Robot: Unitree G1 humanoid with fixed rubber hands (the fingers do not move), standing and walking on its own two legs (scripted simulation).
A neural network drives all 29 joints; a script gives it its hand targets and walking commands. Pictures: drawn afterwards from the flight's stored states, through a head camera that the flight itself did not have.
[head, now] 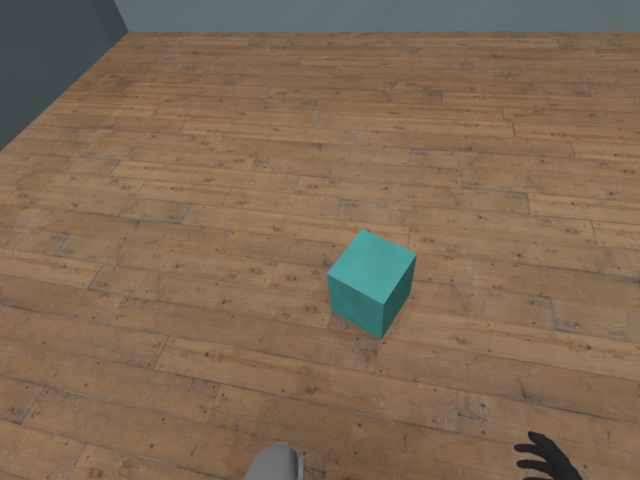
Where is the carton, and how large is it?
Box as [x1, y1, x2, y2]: [327, 229, 416, 338]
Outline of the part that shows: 361,229 327,273 332,310 375,336 381,338 409,294 416,254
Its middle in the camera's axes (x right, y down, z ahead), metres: +0.18 +0.15 +1.30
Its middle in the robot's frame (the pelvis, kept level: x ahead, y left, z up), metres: +0.76 -0.06 -0.66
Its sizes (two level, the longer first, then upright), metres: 0.210 0.200 0.250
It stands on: the floor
